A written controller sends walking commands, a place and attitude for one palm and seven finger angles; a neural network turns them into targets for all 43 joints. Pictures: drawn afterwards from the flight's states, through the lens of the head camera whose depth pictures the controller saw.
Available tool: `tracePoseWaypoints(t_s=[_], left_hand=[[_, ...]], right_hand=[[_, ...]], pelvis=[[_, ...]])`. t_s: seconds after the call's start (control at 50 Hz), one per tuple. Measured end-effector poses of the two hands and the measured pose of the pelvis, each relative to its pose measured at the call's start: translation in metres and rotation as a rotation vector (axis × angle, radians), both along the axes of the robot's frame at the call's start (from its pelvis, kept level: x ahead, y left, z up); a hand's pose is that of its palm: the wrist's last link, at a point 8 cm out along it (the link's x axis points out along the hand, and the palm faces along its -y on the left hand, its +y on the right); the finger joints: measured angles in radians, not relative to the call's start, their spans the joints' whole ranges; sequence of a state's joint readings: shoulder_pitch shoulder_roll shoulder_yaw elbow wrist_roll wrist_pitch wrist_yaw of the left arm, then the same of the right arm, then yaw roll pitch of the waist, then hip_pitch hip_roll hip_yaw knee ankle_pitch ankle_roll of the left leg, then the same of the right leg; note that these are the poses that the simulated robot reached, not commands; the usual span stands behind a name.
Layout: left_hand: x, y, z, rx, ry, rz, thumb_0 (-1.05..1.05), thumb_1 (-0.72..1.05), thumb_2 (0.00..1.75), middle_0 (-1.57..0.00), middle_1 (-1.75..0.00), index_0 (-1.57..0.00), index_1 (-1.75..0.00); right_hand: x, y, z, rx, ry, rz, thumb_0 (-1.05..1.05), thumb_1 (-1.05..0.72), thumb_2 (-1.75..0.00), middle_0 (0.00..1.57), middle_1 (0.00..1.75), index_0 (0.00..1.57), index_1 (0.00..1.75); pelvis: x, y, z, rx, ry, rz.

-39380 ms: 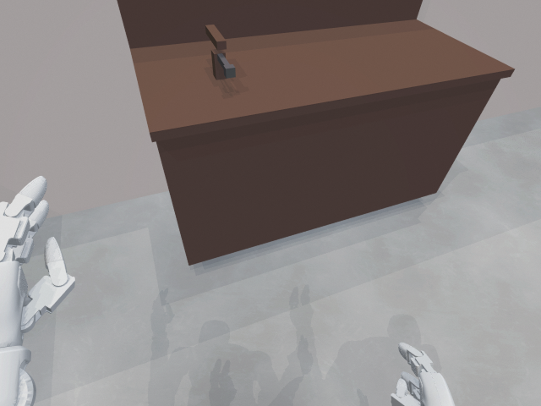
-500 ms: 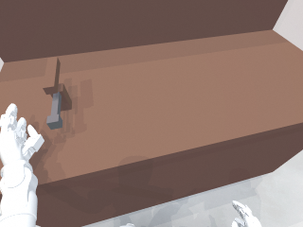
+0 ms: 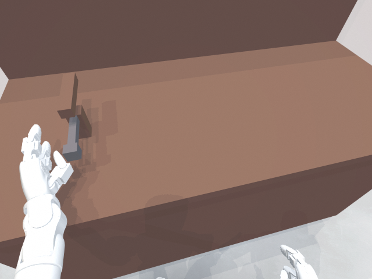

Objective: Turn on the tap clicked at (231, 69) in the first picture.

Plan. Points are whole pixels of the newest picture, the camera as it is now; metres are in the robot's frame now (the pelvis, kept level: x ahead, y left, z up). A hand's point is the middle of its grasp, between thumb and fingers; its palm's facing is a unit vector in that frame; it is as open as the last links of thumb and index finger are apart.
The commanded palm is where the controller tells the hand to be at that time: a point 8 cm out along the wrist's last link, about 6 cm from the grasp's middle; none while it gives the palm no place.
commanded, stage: push the lever round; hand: left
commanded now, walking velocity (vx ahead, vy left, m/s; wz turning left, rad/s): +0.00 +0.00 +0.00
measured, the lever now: (72, 152) +0.34 +0.27 +0.09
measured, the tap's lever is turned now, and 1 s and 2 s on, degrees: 1 21 46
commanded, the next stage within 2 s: none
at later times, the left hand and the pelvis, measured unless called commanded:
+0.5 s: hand (80, 165) +0.32 +0.25 +0.08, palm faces +0.58 -0.82 -0.05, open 7.6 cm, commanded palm +0.28 +0.27 +0.08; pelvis -0.01 -0.01 +0.00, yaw +1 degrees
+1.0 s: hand (94, 159) +0.34 +0.23 +0.08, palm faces +0.66 -0.75 -0.05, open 7.8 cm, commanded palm +0.30 +0.24 +0.08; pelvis -0.01 -0.02 +0.00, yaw +1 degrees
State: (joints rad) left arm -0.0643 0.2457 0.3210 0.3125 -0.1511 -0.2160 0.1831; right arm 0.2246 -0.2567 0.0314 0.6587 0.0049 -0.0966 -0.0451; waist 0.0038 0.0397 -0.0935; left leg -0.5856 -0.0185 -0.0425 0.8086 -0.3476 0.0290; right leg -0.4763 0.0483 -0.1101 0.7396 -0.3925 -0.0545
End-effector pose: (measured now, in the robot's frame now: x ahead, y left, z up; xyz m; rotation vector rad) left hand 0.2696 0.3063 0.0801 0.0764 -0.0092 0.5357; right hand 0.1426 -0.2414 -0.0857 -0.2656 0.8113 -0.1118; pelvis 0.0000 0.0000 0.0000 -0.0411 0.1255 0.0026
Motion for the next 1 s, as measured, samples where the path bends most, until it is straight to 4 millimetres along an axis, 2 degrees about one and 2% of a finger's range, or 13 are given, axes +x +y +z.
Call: tracePoseWaypoints(t_s=[0.4, 0.62, 1.0], left_hand=[[0.001, -0.017, -0.001, -0.011, -0.006, 0.066, 0.02, 0.93, 0.91, -0.15, -0.15, -0.15, -0.15], [0.008, -0.035, -0.002, -0.020, -0.009, 0.101, 0.01, 0.92, 0.91, -0.15, -0.15, -0.15, -0.15], [0.016, -0.054, -0.002, -0.025, -0.002, 0.189, 0.01, 0.91, 0.91, -0.15, -0.15, -0.15, -0.15]], right_hand=[[0.000, -0.005, -0.004, 0.005, 0.001, 0.018, 0.01, -0.90, -0.90, 0.21, 0.30, 0.20, 0.30], [-0.001, -0.008, -0.007, 0.010, 0.020, 0.022, 0.01, -0.90, -0.90, 0.21, 0.30, 0.20, 0.30], [-0.007, -0.019, -0.010, 0.009, 0.049, -0.001, 0.01, -0.90, -0.90, 0.20, 0.30, 0.20, 0.30]], pelvis=[[-0.008, -0.009, -0.002, 0.003, -0.003, 0.013], [-0.011, -0.015, -0.003, 0.006, 0.000, 0.018], [-0.010, -0.020, -0.004, 0.008, 0.001, 0.016]])
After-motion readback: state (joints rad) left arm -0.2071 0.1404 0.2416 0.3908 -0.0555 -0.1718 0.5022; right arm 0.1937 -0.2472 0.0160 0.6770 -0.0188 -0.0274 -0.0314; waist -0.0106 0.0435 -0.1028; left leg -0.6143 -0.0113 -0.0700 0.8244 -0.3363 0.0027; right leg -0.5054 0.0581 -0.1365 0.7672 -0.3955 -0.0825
